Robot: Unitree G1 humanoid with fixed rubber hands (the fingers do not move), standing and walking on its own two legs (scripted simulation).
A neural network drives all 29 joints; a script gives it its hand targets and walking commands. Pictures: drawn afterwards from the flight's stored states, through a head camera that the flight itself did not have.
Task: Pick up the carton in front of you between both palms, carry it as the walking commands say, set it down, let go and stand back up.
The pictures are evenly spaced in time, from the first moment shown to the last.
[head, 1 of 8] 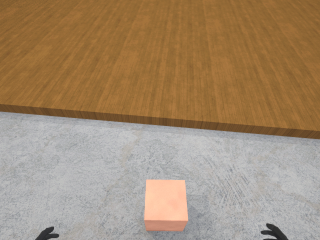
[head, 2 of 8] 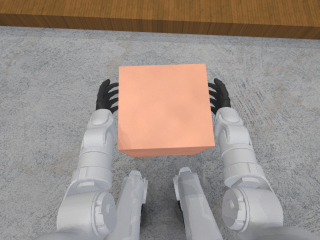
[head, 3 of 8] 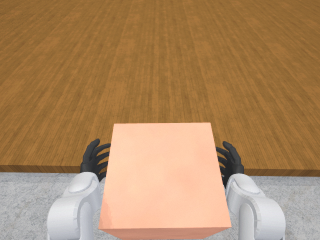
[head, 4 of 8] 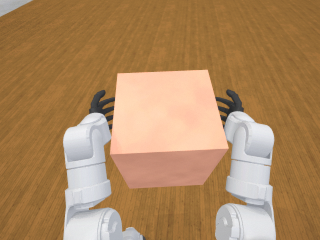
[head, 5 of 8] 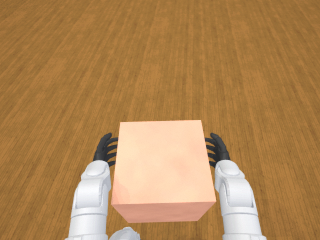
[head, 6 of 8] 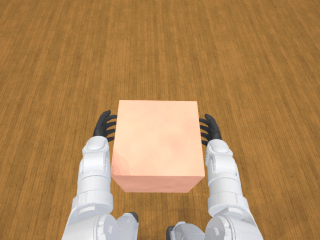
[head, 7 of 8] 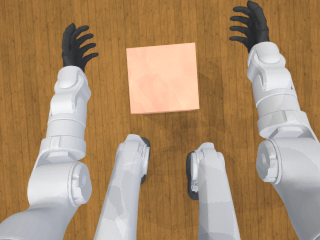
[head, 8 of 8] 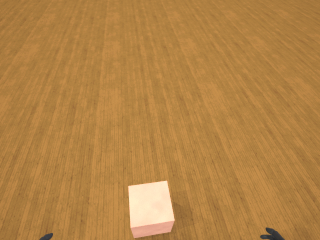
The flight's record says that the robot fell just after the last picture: no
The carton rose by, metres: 0.84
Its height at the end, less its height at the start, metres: +0.10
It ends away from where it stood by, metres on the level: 2.42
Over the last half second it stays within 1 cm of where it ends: yes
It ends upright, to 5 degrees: yes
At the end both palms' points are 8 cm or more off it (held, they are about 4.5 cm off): yes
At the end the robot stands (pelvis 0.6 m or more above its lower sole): yes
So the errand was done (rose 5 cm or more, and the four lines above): yes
